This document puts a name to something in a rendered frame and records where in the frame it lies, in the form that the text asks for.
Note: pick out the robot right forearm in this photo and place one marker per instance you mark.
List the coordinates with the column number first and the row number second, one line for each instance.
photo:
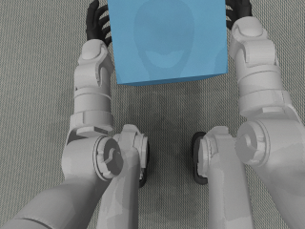
column 258, row 74

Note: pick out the right robot hand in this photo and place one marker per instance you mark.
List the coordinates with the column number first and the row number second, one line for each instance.
column 240, row 9

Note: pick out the left robot hand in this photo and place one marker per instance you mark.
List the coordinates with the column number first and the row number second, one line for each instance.
column 95, row 25

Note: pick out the robot right thigh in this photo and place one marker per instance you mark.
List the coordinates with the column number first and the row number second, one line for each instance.
column 230, row 205

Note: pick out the left robot upper arm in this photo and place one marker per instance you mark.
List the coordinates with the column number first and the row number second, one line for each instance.
column 89, row 165

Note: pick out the robot left forearm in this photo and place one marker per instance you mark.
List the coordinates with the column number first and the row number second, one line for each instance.
column 92, row 93

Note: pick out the right robot upper arm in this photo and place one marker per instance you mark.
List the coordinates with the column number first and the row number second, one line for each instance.
column 275, row 150

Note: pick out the carton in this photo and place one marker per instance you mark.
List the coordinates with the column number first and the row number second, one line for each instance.
column 168, row 41

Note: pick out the robot right shin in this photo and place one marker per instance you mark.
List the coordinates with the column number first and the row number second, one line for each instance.
column 214, row 130

